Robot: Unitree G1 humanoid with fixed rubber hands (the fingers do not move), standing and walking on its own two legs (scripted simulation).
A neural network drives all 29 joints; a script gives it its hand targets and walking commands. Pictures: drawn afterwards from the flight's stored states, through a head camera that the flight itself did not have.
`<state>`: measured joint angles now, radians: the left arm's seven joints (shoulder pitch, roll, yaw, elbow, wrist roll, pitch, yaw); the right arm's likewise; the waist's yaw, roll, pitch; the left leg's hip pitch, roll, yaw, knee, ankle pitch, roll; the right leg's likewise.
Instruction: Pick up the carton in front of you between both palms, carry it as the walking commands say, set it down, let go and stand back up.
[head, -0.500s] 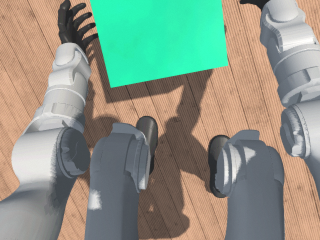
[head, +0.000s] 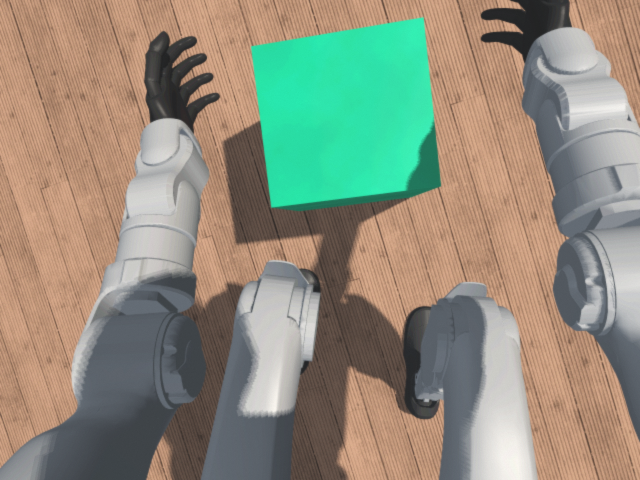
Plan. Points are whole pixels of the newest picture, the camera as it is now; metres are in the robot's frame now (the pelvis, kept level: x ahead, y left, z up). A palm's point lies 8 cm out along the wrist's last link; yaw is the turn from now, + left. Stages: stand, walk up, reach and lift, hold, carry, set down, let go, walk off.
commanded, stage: set down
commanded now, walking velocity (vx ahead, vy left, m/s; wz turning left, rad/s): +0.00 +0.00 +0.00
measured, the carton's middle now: (347, 137) +0.51 +0.05 -0.32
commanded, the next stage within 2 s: let go in 0.64 s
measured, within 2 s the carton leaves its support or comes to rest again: neither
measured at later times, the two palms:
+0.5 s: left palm (63, 63) +0.47 +0.24 +0.03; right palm out of the picture +0.57 -0.15 +0.03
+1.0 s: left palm out of the picture +0.41 +0.24 +0.15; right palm out of the picture +0.46 -0.17 +0.14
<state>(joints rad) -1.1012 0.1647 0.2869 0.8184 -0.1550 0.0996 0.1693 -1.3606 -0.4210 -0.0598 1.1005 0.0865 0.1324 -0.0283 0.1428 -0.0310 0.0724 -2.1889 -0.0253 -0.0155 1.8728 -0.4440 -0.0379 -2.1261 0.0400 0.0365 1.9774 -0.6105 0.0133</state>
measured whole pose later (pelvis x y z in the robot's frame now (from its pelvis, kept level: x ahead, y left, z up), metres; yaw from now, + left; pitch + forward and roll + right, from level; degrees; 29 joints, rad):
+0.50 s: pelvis +0.03 +0.00 +0.13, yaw -1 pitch +48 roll +1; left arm -0.91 0.12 0.36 0.66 -0.07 0.16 0.10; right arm -1.18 -0.36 -0.14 0.94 -0.02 0.19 0.03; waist 0.14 -0.04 -0.11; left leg -1.87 -0.02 -0.03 1.40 -0.37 -0.04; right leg -1.83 0.05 0.05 1.49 -0.50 0.01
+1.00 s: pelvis +0.07 +0.01 +0.25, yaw -3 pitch +36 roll -1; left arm -0.41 0.15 0.23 0.54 0.06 0.10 -0.08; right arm -0.57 -0.15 -0.22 0.64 -0.11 0.13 -0.07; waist 0.10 0.00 -0.10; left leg -1.27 0.00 -0.02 0.90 -0.27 0.00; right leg -1.21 0.05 0.07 0.93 -0.36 0.03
